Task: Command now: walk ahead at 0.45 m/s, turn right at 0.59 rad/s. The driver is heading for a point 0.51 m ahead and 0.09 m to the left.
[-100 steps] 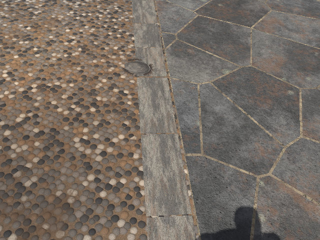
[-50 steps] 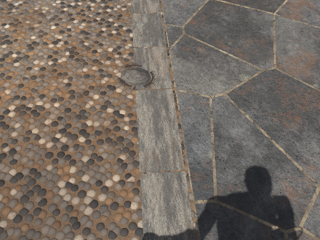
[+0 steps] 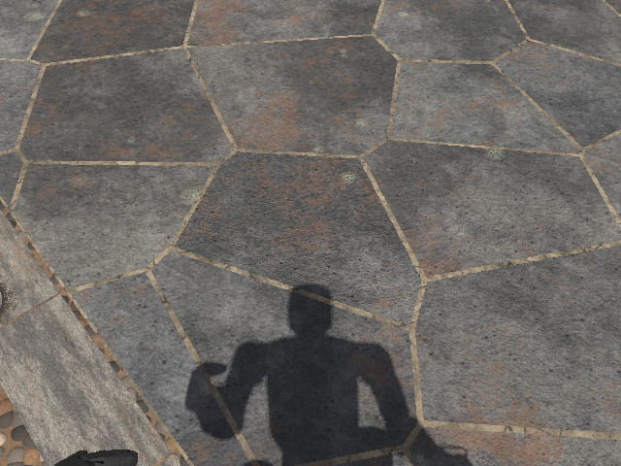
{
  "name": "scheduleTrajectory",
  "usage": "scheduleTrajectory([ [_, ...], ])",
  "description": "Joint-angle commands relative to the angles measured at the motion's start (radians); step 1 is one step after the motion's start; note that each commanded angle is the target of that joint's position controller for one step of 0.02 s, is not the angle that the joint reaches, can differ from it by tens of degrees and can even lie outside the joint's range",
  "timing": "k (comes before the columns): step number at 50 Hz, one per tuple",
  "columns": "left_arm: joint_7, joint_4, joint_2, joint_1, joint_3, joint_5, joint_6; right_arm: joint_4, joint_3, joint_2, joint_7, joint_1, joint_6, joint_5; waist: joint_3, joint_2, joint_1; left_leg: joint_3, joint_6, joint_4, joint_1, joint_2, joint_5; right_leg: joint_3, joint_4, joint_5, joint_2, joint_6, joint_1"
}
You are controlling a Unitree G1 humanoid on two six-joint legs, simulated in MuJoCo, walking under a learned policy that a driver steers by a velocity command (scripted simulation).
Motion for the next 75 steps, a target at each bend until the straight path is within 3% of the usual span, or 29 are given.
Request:
scheduleTrajectory([
  [1, -0.011, -0.113, 0.095, -0.071, 0.027, 0.003, -0.013, -0.057, -0.054, -0.222, -0.001, -0.036, 0.001, 0.017, 0.041, 0.149, 0.061, -0.057, 0.163, 0.068, -0.029, 0.257, 0.723, -0.084, -0.061, -0.1, 0.07, -0.066, 0.083],
  [3, 0.006, -0.032, 0.192, 0.231, 0.087, -0.001, -0.001, -0.064, -0.044, -0.203, -0.008, -0.035, 0.006, 0.018, -0.145, 0.106, 0.222, 0.018, 0.109, 0.476, -0.174, 0.193, 0.927, -0.106, -0.143, -0.033, 0.164, -0.137, 0.543],
  [4, 0.029, -0.005, 0.286, 0.366, 0.115, -0.008, 0.008, -0.102, -0.014, -0.124, -0.006, -0.017, -0.002, -0.019, -0.24, -0.068, 0.254, 0.016, 0.051, 0.834, -0.532, 0.128, 0.422, 0.229, -0.172, -0.149, -0.039, -0.228, 0.889],
  [5, 0.027, -0.039, 0.347, 0.321, 0.109, -0.009, -0.01, -0.163, 0.017, -0.049, 0.001, -0.013, -0.039, -0.03, -0.379, -0.24, 0.172, -0.175, 0.016, 1.111, -0.82, -0.063, -0.226, 0.832, -0.37, -0.349, -0.262, -0.394, 1.038],
  [6, 0.017, -0.038, 0.242, 0.318, 0.075, 0.005, -0.027, -0.171, -0.008, -0.152, 0.013, -0.109, -0.067, 0.013, -0.345, -0.109, 0.233, -0.307, 0.035, 1.17, -0.915, -0.011, -0.158, 0.782, -0.437, -0.332, -0.265, -0.349, 1.0],
  [7, 0.015, -0.021, 0.192, 0.29, 0.057, 0.013, -0.038, -0.178, -0.007, -0.156, 0.02, -0.137, -0.078, 0.035, -0.216, -0.097, 0.208, -0.281, 0.061, 1.131, -0.935, 0.033, -0.078, 0.616, -0.422, -0.238, -0.233, -0.308, 0.875],
  [8, 0.015, -0.024, 0.163, 0.22, 0.046, 0.013, -0.043, -0.166, -0.004, -0.143, 0.013, -0.132, -0.08, 0.016, -0.136, -0.014, 0.159, -0.274, 0.066, 1.043, -0.879, 0.079, 0.0, 0.485, -0.422, -0.127, -0.183, -0.273, 0.716],
  [10, 0.019, -0.041, 0.112, 0.118, 0.025, 0.029, -0.052, -0.132, -0.009, -0.139, 0.015, -0.082, -0.054, -0.004, -0.082, -0.043, 0.09, -0.278, 0.059, 0.945, -0.747, 0.13, 0.091, 0.335, -0.465, 0.043, -0.124, -0.242, 0.526],
  [15, 0.031, 0.018, 0.134, 0.144, 0.028, 0.034, -0.086, -0.129, 0.002, -0.088, 0.014, -0.121, -0.008, -0.006, -0.006, -0.02, 0.085, -0.262, 0.015, 0.788, -0.783, 0.124, 0.283, 0.149, -0.55, 0.234, -0.099, -0.227, 0.447],
  [20, 0.045, 0.062, 0.147, 0.183, 0.027, 0.038, -0.09, -0.165, 0.017, -0.054, 0.036, -0.258, -0.022, 0.007, 0.052, -0.015, 0.147, -0.243, 0.038, 0.483, -0.76, 0.06, 0.542, 0.016, -0.595, 0.185, -0.085, -0.161, 0.485],
  [25, 0.054, 0.113, 0.157, 0.238, 0.035, 0.024, -0.069, -0.228, 0.027, -0.04, 0.07, -0.356, -0.028, 0.006, 0.088, 0.004, 0.182, -0.226, 0.083, 0.344, -0.842, 0.019, 0.463, -0.033, -0.534, 0.309, -0.154, -0.15, 0.699],
  [28, 0.071, 0.111, 0.19, 0.22, 0.045, 0.022, -0.043, -0.254, 0.016, -0.066, 0.085, -0.322, -0.024, 0.002, 0.02, -0.042, 0.14, -0.146, 0.131, 0.335, -0.752, -0.05, 0.293, -0.069, -0.374, 0.75, -0.165, -0.118, 0.782],
  [30, 0.085, 0.106, 0.2, 0.203, 0.04, 0.024, -0.026, -0.22, -0.022, -0.138, 0.073, -0.115, -0.023, -0.012, -0.111, -0.058, 0.022, -0.118, 0.179, 0.291, -0.447, -0.128, 0.299, -0.087, -0.054, 1.003, -0.123, -0.076, 0.72],
  [31, 0.091, 0.089, 0.181, 0.204, 0.027, 0.032, -0.034, -0.203, -0.04, -0.197, 0.057, 0.015, -0.022, -0.018, -0.216, 0.01, -0.045, -0.26, 0.231, 0.28, -0.14, -0.027, 0.559, -0.101, 0.215, 0.754, -0.079, -0.032, 0.515],
  [32, 0.065, 0.064, 0.04, 0.37, -0.02, 0.058, -0.059, -0.2, -0.048, -0.288, 0.049, 0.04, -0.025, -0.034, -0.386, 0.286, 0.069, -0.777, 0.467, 0.324, 0.311, 0.312, 0.854, -0.061, 0.668, -0.32, 0.134, 0.056, 0.051],
  [33, 0.048, 0.116, 0.141, 0.34, -0.007, 0.034, -0.08, -0.201, -0.029, -0.188, 0.043, 0.104, -0.016, -0.022, -0.572, 0.146, -0.024, -0.904, 0.497, 0.259, 0.384, 0.345, 0.9, 0.151, 0.791, -0.522, 0.154, 0.053, 0.017],
  [34, 0.041, 0.072, 0.176, 0.222, 0.005, -0.011, -0.086, -0.213, -0.017, -0.165, 0.039, 0.028, -0.01, -0.023, -0.425, 0.117, -0.027, -0.718, 0.437, 0.247, 0.289, 0.307, 0.948, 0.171, 0.763, -0.469, 0.086, 0.042, -0.053],
  [36, 0.055, 0.048, 0.155, 0.111, -0.002, 0.014, -0.081, -0.223, 0.001, -0.109, 0.031, -0.102, -0.002, -0.008, -0.172, -0.003, 0.031, -0.544, 0.359, 0.179, -0.037, 0.23, 0.916, 0.105, 0.589, -0.379, 0.017, 0.045, -0.059],
  [38, 0.064, 0.059, 0.14, 0.175, 0.003, 0.019, -0.048, -0.226, 0.01, -0.094, 0.03, -0.157, -0.001, -0.027, -0.12, 0.04, 0.107, -0.457, 0.345, 0.099, -0.265, 0.18, 0.9, 0.094, 0.491, -0.324, -0.003, 0.059, 0.104],
  [42, 0.085, 0.088, 0.08, 0.238, -0.014, 0.033, -0.018, -0.203, 0.004, -0.113, 0.027, -0.228, -0.006, -0.032, -0.139, 0.104, 0.149, -0.306, 0.321, 0.07, -0.378, 0.121, 0.969, 0.06, 0.222, -0.168, 0.004, 0.097, 0.221],
  [47, 0.082, 0.076, 0.095, 0.127, -0.006, 0.027, -0.012, -0.159, 0.012, -0.104, 0.018, -0.205, 0.022, -0.032, -0.138, 0.121, 0.094, -0.303, 0.28, 0.071, -0.337, 0.116, 0.687, 0.065, 0.021, 0.009, 0.009, 0.089, 0.257],
  [50, 0.077, 0.071, 0.097, 0.108, 0.002, 0.035, -0.016, -0.137, 0.023, -0.087, 0.02, -0.22, 0.032, -0.025, -0.105, 0.127, 0.107, -0.342, 0.25, 0.123, -0.338, 0.122, 0.505, 0.056, -0.132, 0.012, 0.028, 0.059, 0.318],
  [52, 0.078, 0.069, 0.126, 0.117, 0.009, 0.052, -0.025, -0.121, 0.039, -0.044, 0.02, -0.181, 0.026, -0.025, -0.102, 0.066, 0.108, -0.336, 0.159, 0.196, -0.37, 0.052, 0.316, 0.112, -0.278, 0.298, -0.018, 0.018, 0.451],
  [53, 0.084, 0.052, 0.183, 0.099, 0.019, 0.053, -0.025, -0.109, 0.04, -0.036, 0.021, -0.1, 0.019, -0.047, -0.117, -0.038, 0.046, -0.291, 0.111, 0.252, -0.413, -0.027, 0.145, 0.192, -0.244, 0.473, -0.106, -0.028, 0.512],
  [54, 0.084, 0.061, 0.147, 0.074, 0.011, 0.05, -0.017, -0.093, 0.047, -0.007, 0.017, -0.047, 0.02, -0.047, -0.139, -0.142, 0.015, -0.253, 0.078, 0.253, -0.407, -0.059, 0.013, 0.22, -0.238, 0.397, -0.136, -0.092, 0.496],
  [56, 0.069, 0.057, 0.078, 0.044, -0.001, 0.038, -0.011, -0.094, 0.042, -0.051, 0.008, -0.134, 0.042, -0.038, -0.099, -0.088, 0.064, -0.251, 0.063, 0.23, -0.367, -0.047, 0.085, 0.169, -0.242, 0.154, -0.053, -0.057, 0.421],
  [59, 0.063, 0.074, 0.096, 0.071, 0.002, 0.039, -0.023, -0.093, 0.037, -0.064, 0.001, -0.162, 0.07, -0.032, -0.082, -0.048, 0.084, -0.275, 0.075, 0.226, -0.359, -0.028, 0.175, 0.128, -0.214, 0.176, -0.015, -0.025, 0.422],
  [65, 0.07, 0.099, 0.082, 0.064, 0.002, 0.033, -0.019, -0.048, 0.034, -0.056, -0.008, -0.154, 0.068, -0.022, -0.101, 0.003, 0.094, -0.279, 0.062, 0.239, -0.332, -0.018, 0.28, 0.111, -0.169, 0.317, -0.003, -0.038, 0.481],
  [75, 0.071, 0.173, 0.069, 0.021, 0.006, 0.031, -0.003, 0.035, 0.028, -0.055, -0.024, -0.14, 0.077, -0.022, -0.05, 0.031, 0.087, -0.276, 0.052, 0.206, -0.31, -0.015, 0.246, 0.09, -0.2, 0.217, 0.023, -0.033, 0.472],
])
